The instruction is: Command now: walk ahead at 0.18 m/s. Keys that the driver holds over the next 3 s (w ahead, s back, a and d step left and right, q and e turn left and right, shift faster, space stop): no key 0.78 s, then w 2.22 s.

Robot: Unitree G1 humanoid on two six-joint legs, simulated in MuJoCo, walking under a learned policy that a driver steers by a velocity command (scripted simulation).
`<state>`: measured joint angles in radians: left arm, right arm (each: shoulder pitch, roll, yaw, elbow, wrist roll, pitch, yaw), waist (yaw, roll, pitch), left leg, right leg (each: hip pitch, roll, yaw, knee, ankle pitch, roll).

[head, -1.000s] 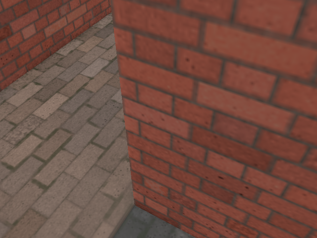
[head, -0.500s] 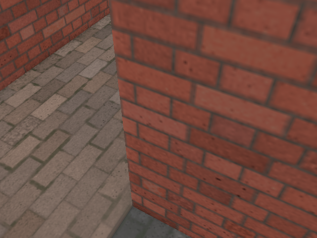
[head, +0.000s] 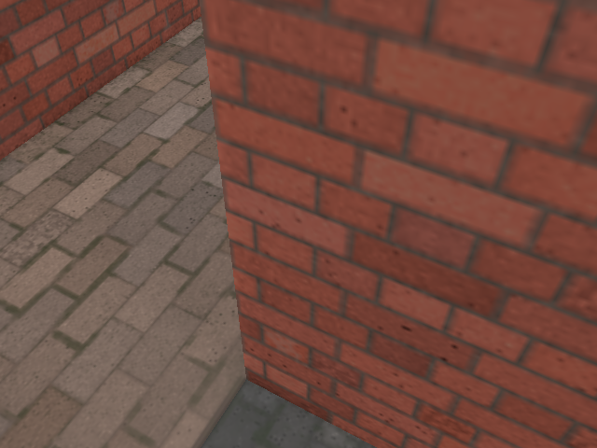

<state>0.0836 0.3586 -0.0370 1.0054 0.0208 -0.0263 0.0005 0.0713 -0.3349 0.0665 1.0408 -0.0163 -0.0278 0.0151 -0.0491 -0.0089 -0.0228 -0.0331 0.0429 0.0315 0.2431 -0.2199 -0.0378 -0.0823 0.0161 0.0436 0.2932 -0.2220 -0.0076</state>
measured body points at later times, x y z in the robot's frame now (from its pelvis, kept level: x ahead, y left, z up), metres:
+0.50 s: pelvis -0.02 +0.00 +0.00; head -0.01 -0.01 +0.45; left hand +0.09 +0.29 -0.13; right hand +0.06 -0.28 -0.14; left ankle -0.06 +0.14 -0.75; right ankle -0.04 -0.12 -0.75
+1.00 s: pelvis -0.01 +0.00 +0.00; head -0.01 -0.01 +0.45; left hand +0.11 +0.28 -0.12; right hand +0.07 -0.28 -0.14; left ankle -0.06 +0.14 -0.75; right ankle -0.04 -0.12 -0.75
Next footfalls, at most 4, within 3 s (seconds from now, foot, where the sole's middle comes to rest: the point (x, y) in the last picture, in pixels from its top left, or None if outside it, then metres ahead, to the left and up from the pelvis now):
none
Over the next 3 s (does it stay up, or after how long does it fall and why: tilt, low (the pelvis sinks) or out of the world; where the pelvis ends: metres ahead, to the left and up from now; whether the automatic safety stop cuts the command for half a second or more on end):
stays up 0.01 -0.01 0.00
